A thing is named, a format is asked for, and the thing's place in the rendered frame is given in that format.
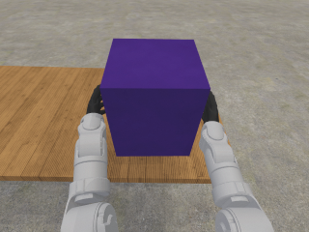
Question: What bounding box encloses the right robot hand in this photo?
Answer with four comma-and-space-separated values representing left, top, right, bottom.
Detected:
202, 91, 219, 125

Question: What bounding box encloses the table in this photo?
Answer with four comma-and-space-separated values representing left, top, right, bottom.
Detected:
0, 66, 231, 184

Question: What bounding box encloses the robot right forearm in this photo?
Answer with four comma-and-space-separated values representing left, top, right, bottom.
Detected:
199, 121, 274, 232

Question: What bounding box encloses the robot right upper arm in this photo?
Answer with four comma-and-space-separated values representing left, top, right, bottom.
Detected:
215, 207, 273, 232

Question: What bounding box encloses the robot left upper arm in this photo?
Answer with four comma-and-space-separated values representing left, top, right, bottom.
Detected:
61, 201, 119, 232

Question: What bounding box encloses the left robot hand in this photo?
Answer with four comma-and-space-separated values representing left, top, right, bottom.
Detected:
86, 85, 105, 115

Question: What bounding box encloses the carton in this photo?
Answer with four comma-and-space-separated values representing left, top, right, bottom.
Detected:
99, 38, 211, 157

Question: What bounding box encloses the robot left forearm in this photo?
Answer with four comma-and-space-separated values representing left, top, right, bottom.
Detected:
60, 112, 110, 232

